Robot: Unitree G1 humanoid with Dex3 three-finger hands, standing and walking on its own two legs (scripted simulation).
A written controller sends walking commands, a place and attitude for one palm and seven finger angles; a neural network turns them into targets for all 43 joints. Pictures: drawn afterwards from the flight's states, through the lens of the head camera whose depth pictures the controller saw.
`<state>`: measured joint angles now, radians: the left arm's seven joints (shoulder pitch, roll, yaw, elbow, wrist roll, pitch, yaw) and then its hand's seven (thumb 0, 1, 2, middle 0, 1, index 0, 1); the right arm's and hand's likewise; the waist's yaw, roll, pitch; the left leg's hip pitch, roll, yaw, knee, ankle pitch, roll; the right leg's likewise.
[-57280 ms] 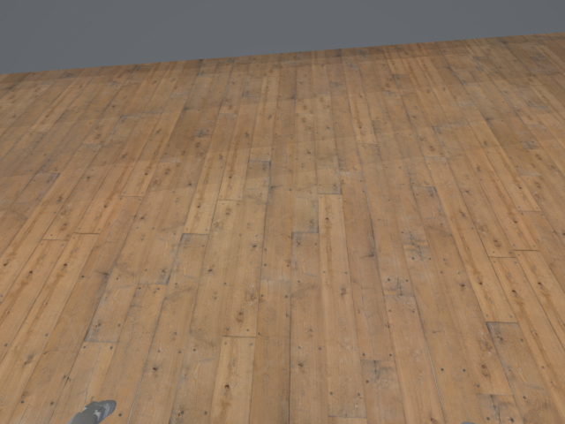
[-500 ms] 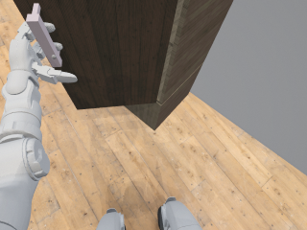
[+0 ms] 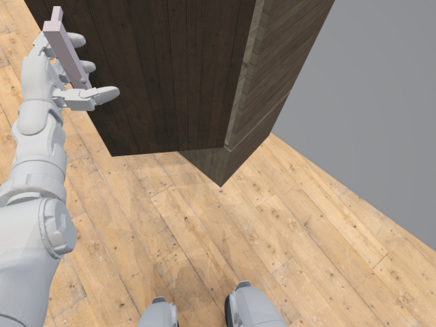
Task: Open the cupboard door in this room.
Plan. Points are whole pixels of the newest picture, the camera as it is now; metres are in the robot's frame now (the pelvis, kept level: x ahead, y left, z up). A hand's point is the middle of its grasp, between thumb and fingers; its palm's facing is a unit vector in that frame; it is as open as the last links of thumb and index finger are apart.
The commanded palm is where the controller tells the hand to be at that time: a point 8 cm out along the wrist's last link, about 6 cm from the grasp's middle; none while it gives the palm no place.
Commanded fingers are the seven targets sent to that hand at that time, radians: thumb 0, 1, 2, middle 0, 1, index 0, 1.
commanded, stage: close the thumb around the handle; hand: left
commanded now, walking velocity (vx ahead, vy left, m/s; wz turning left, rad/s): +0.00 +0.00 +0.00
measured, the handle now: (72, 54) +0.59 +0.20 +0.10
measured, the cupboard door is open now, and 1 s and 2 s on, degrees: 49 62 95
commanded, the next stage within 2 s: pull the door open along its arc in 0.40 s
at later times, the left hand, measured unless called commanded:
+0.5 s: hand (83, 79) +0.53 +0.18 +0.09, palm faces +0.03 -1.00 +0.00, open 5.9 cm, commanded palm +0.51 +0.23 +0.09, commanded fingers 0.00 0.90 0.90 -0.40 -1.35 -0.40 -1.35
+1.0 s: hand (92, 115) +0.46 +0.16 +0.09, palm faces +0.00 -1.00 +0.02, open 6.2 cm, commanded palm +0.40 +0.21 +0.09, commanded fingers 0.00 0.90 0.90 -0.40 -1.35 -0.40 -1.35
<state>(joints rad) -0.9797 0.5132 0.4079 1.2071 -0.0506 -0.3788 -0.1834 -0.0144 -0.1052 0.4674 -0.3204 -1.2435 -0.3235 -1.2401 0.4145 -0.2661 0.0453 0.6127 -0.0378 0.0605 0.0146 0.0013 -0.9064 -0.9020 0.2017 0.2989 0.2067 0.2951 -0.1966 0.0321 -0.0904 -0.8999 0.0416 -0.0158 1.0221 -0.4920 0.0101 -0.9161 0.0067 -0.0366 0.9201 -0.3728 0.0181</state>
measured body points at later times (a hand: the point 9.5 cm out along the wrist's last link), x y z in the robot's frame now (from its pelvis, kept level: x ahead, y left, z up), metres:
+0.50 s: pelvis +0.00 +0.00 +0.00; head +0.13 +0.02 +0.43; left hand +0.52 +0.24 +0.09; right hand -0.01 -0.27 -0.10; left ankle -0.01 +0.11 -0.67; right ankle +0.03 -0.14 -0.67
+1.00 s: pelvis +0.02 +0.00 +0.02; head +0.10 +0.01 +0.46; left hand +0.45 +0.21 +0.09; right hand +0.05 -0.25 -0.10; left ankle -0.01 +0.11 -0.67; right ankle +0.03 -0.14 -0.67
